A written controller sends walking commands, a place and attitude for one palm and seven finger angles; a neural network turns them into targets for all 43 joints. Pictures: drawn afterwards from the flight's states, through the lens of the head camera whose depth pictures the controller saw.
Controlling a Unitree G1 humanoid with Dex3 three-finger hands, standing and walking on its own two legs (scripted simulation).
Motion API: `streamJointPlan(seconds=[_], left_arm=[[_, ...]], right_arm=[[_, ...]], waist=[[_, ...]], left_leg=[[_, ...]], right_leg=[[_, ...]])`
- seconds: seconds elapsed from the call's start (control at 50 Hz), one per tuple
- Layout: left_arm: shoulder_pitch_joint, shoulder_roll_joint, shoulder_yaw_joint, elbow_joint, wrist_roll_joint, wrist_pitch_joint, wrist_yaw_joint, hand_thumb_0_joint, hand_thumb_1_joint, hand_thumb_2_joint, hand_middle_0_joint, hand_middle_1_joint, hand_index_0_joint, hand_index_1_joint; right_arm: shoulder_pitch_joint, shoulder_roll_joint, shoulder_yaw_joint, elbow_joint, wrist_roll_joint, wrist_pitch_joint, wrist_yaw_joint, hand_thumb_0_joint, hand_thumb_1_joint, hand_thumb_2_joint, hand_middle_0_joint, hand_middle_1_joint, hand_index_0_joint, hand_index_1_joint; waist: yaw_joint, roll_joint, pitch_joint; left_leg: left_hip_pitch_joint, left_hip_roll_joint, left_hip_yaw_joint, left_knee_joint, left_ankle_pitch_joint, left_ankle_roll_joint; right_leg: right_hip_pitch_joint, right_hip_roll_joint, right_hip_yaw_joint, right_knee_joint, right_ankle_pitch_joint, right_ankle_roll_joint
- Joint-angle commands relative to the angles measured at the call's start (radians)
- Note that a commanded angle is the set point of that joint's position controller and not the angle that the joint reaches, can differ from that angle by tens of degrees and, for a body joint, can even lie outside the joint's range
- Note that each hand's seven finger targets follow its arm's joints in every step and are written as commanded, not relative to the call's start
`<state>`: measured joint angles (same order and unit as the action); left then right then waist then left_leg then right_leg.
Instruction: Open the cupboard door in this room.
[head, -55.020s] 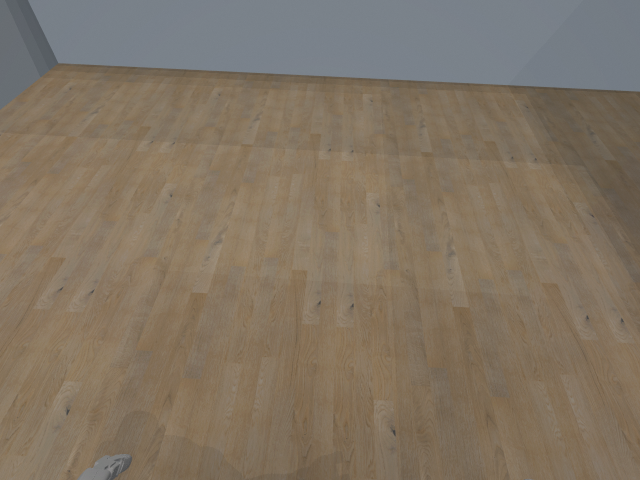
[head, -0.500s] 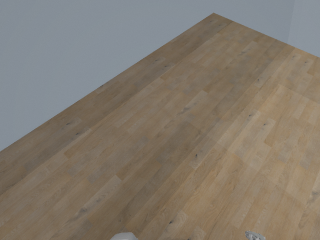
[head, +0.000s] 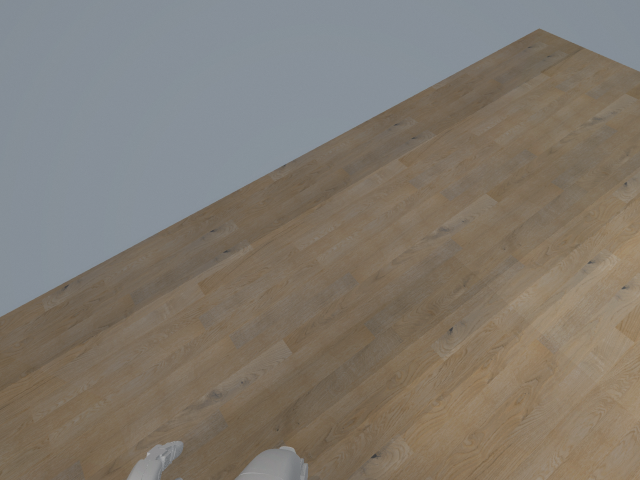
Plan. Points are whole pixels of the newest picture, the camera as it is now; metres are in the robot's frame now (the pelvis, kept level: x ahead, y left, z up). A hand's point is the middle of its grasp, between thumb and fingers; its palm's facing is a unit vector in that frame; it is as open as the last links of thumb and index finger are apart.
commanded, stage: turn to face it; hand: left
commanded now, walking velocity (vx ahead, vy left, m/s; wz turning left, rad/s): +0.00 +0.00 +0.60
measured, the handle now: out of the picture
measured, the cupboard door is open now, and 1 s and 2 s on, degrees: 44 44 44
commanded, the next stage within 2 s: none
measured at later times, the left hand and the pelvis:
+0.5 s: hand out of the picture +0.01 +0.25 -0.17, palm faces +0.34 -0.91 -0.26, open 7.4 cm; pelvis +0.02 +0.02 +0.00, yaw +18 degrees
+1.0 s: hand out of the picture +0.02 +0.17 -0.14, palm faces +0.57 -0.78 -0.26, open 7.4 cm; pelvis +0.06 -0.04 +0.01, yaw +37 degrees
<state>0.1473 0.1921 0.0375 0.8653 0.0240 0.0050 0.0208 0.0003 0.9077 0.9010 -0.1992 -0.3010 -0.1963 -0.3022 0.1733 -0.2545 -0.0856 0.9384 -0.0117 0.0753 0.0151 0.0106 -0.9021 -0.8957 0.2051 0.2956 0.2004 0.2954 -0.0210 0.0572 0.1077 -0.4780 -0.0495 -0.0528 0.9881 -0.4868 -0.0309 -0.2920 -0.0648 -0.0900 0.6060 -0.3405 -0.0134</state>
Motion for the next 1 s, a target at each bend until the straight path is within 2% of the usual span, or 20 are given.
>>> streamJointPlan(seconds=[0.0, 0.18, 0.22, 0.26, 0.28, 0.3, 0.32, 0.34, 0.38, 0.44, 0.6, 0.68, 0.7, 0.72, 0.74, 0.76, 0.78, 0.82, 0.88, 0.98], left_arm=[[0.021, 0.156, 0.038, -0.067, -0.008, -0.017, 0.018, 0.0, 0.9, 0.9, -0.2, -0.3, -0.2, -0.3], [0.155, 0.209, 0.067, -0.016, 0.005, -0.017, 0.015, 0.0, 0.9, 0.9, -0.2, -0.3, -0.2, -0.3], [0.143, 0.224, 0.074, -0.013, 0.005, -0.016, 0.012, 0.0, 0.9, 0.9, -0.2, -0.3, -0.2, -0.3], [0.112, 0.223, 0.076, -0.014, -0.001, -0.015, 0.005, 0.0, 0.9, 0.9, -0.2, -0.3, -0.2, -0.3], [0.097, 0.209, 0.072, -0.028, -0.01, -0.011, -0.001, 0.0, 0.9, 0.9, -0.2, -0.3, -0.2, -0.3], [0.068, 0.132, 0.056, -0.07, -0.018, -0.006, -0.01, 0.0, 0.9, 0.9, -0.2, -0.3, -0.2, -0.3], [-0.007, 0.127, 0.043, -0.103, -0.01, 0.009, -0.001, 0.0, 0.9, 0.9, -0.2, -0.3, -0.2, -0.3], [-0.011, 0.141, 0.047, -0.113, -0.007, 0.014, 0.002, 0.0, 0.9, 0.9, -0.2, -0.3, -0.2, -0.3], [-0.019, 0.139, 0.056, -0.067, -0.003, 0.022, 0.0, 0.0, 0.9, 0.9, -0.2, -0.3, -0.2, -0.3], [0.028, 0.134, 0.056, -0.031, -0.002, 0.028, -0.012, 0.0, 0.9, 0.9, -0.2, -0.3, -0.2, -0.3], [-0.03, 0.114, 0.044, -0.068, -0.009, 0.021, -0.007, 0.0, 0.9, 0.9, -0.2, -0.3, -0.2, -0.3], [0.057, 0.119, 0.047, -0.053, -0.017, 0.007, -0.003, 0.0, 0.9, 0.9, -0.2, -0.3, -0.2, -0.3], [0.098, 0.136, 0.053, -0.043, -0.016, -0.001, 0.001, 0.0, 0.9, 0.9, -0.2, -0.3, -0.2, -0.3], [0.137, 0.202, 0.067, -0.037, -0.004, -0.013, 0.008, 0.0, 0.9, 0.9, -0.2, -0.3, -0.2, -0.3], [0.148, 0.288, 0.081, -0.039, 0.007, -0.015, 0.014, 0.0, 0.9, 0.9, -0.2, -0.3, -0.2, -0.3], [0.132, 0.279, 0.071, -0.045, -0.002, -0.01, 0.018, 0.0, 0.9, 0.9, -0.2, -0.3, -0.2, -0.3], [0.057, 0.206, 0.059, -0.054, -0.004, -0.014, 0.023, 0.0, 0.9, 0.9, -0.2, -0.3, -0.2, -0.3], [-0.006, 0.16, 0.039, -0.073, -0.011, -0.012, 0.017, 0.0, 0.9, 0.9, -0.2, -0.3, -0.2, -0.3], [0.034, 0.147, 0.039, -0.064, -0.009, -0.021, 0.017, 0.0, 0.9, 0.9, -0.2, -0.3, -0.2, -0.3], [0.13, 0.178, 0.055, -0.028, -0.002, -0.02, 0.018, 0.0, 0.9, 0.9, -0.2, -0.3, -0.2, -0.3]], right_arm=[[-0.021, -0.061, -0.018, -0.075, -0.003, -0.017, 0.01, 0.0, -0.9, -0.9, 0.2, 0.3, 0.2, 0.3], [-0.121, -0.018, 0.009, -0.09, 0.004, -0.026, 0.017, 0.0, -0.9, -0.9, 0.2, 0.3, 0.2, 0.3], [-0.098, -0.026, 0.008, -0.092, 0.005, -0.033, 0.015, 0.0, -0.9, -0.9, 0.2, 0.3, 0.2, 0.3], [-0.025, -0.057, -0.001, -0.08, -0.001, -0.039, 0.014, 0.0, -0.9, -0.9, 0.2, 0.3, 0.2, 0.3], [0.059, -0.113, -0.016, -0.06, -0.006, -0.047, 0.012, 0.0, -0.9, -0.9, 0.2, 0.3, 0.2, 0.3], [0.139, -0.234, -0.049, -0.051, -0.015, -0.056, 0.003, 0.0, -0.9, -0.9, 0.2, 0.3, 0.2, 0.3], [0.193, -0.277, -0.054, -0.03, -0.006, -0.045, -0.009, 0.0, -0.9, -0.9, 0.2, 0.3, 0.2, 0.3], [0.161, -0.26, -0.046, -0.039, -0.01, -0.044, -0.013, 0.0, -0.9, -0.9, 0.2, 0.3, 0.2, 0.3], [0.047, -0.19, -0.03, -0.077, -0.013, -0.052, -0.029, 0.0, -0.9, -0.9, 0.2, 0.3, 0.2, 0.3], [0.002, -0.166, -0.016, -0.091, -0.011, -0.063, -0.032, 0.0, -0.9, -0.9, 0.2, 0.3, 0.2, 0.3], [0.03, -0.175, -0.029, -0.083, -0.017, -0.056, -0.023, 0.0, -0.9, -0.9, 0.2, 0.3, 0.2, 0.3], [-0.028, -0.173, -0.037, -0.1, -0.011, -0.046, -0.022, 0.0, -0.9, -0.9, 0.2, 0.3, 0.2, 0.3], [-0.042, -0.155, -0.037, -0.106, -0.004, -0.045, -0.021, 0.0, -0.9, -0.9, 0.2, 0.3, 0.2, 0.3], [-0.029, -0.106, -0.031, -0.111, 0.006, -0.047, -0.015, 0.0, -0.9, -0.9, 0.2, 0.3, 0.2, 0.3], [-0.03, -0.052, -0.022, -0.132, 0.007, -0.049, -0.012, 0.0, -0.9, -0.9, 0.2, 0.3, 0.2, 0.3], [-0.032, -0.103, -0.035, -0.128, 0.0, -0.039, -0.01, 0.0, -0.9, -0.9, 0.2, 0.3, 0.2, 0.3], [-0.02, -0.098, -0.036, -0.1, -0.006, -0.027, -0.008, 0.0, -0.9, -0.9, 0.2, 0.3, 0.2, 0.3], [-0.004, -0.076, -0.028, -0.064, -0.006, -0.015, 0.004, 0.0, -0.9, -0.9, 0.2, 0.3, 0.2, 0.3], [-0.011, -0.048, -0.015, -0.056, -0.002, -0.011, 0.012, 0.0, -0.9, -0.9, 0.2, 0.3, 0.2, 0.3], [-0.092, -0.027, -0.001, -0.072, 0.0, -0.014, 0.014, 0.0, -0.9, -0.9, 0.2, 0.3, 0.2, 0.3]], waist=[[0.001, -0.259, -0.13], [0.07, -0.263, -0.141], [0.057, -0.269, -0.154], [0.006, -0.222, -0.172], [-0.046, -0.104, -0.222], [-0.09, 0.227, -0.254], [-0.11, 0.204, -0.271], [-0.084, 0.113, -0.238], [-0.043, 0.172, -0.174], [0.004, 0.052, -0.141], [-0.011, 0.076, -0.166], [0.033, 0.101, -0.18], [0.059, 0.058, -0.188], [0.077, -0.128, -0.214], [0.091, -0.409, -0.206], [0.081, -0.329, -0.192], [0.036, -0.305, -0.136], [-0.003, -0.24, -0.108], [0.004, -0.239, -0.128], [0.052, -0.232, -0.126]], left_leg=[[-0.126, 0.077, 0.032, 0.261, 0.07, -0.035], [-0.012, 0.068, 0.158, -0.196, 0.037, -0.028], [0.055, 0.06, 0.174, -0.286, 0.064, -0.013], [0.228, 0.047, 0.177, -0.459, 0.208, 0.005], [0.411, 0.104, 0.101, -0.538, 0.409, 0.041], [0.573, 0.402, -0.313, -0.581, 0.797, 0.192], [0.552, 0.49, -0.382, -0.584, 0.986, 0.287], [0.484, 0.475, -0.295, -0.591, 0.805, 0.291], [0.365, 0.362, -0.249, -0.626, 0.661, 0.225], [0.327, 0.284, -0.173, -0.646, 0.638, 0.181], [0.324, 0.26, -0.226, -0.611, 0.61, 0.199], [0.203, 0.221, -0.265, -0.536, 0.596, 0.166], [0.12, 0.18, -0.25, -0.49, 0.509, 0.128], [-0.023, 0.089, -0.163, -0.357, 0.282, 0.063], [-0.16, -0.052, 0.025, -0.085, -0.115, -0.012], [-0.113, 0.008, -0.019, 0.116, -0.147, -0.005], [-0.126, 0.045, -0.046, 0.213, -0.069, -0.004], [-0.124, 0.065, 0.006, 0.286, 0.058, -0.03], [-0.121, 0.074, 0.048, 0.2, 0.106, -0.045], [-0.084, 0.081, 0.11, -0.024, 0.057, -0.046]], right_leg=[[0.178, -0.252, 0.103, -0.232, 0.545, -0.065], [0.316, -0.297, -0.018, -0.142, 0.736, -0.072], [0.288, -0.316, -0.03, -0.104, 0.731, -0.067], [0.188, -0.294, -0.088, 0.011, 0.641, -0.015], [0.053, -0.257, -0.123, 0.172, 0.492, 0.033], [-0.261, -0.092, -0.133, 0.425, -0.183, 0.114], [-0.326, -0.055, 0.01, 0.552, -0.358, 0.106], [-0.315, -0.076, 0.059, 0.584, -0.313, 0.091], [-0.321, -0.072, 0.092, 0.606, -0.176, 0.105], [-0.287, -0.049, 0.094, 0.579, -0.052, 0.114], [-0.176, 0.007, 0.075, 0.265, -0.092, 0.116], [0.057, 0.055, 0.05, -0.012, 0.018, 0.099], [0.182, 0.038, 0.057, -0.153, 0.122, 0.093], [0.334, -0.123, 0.202, -0.284, 0.135, 0.056], [0.362, -0.397, 0.467, -0.325, 0.282, -0.061], [0.225, -0.458, 0.43, -0.312, 0.35, -0.125], [0.169, -0.378, 0.33, -0.309, 0.334, -0.119], [0.158, -0.267, 0.164, -0.265, 0.441, -0.079], [0.231, -0.239, 0.043, -0.239, 0.584, -0.053], [0.312, -0.286, -0.013, -0.199, 0.687, -0.073]])
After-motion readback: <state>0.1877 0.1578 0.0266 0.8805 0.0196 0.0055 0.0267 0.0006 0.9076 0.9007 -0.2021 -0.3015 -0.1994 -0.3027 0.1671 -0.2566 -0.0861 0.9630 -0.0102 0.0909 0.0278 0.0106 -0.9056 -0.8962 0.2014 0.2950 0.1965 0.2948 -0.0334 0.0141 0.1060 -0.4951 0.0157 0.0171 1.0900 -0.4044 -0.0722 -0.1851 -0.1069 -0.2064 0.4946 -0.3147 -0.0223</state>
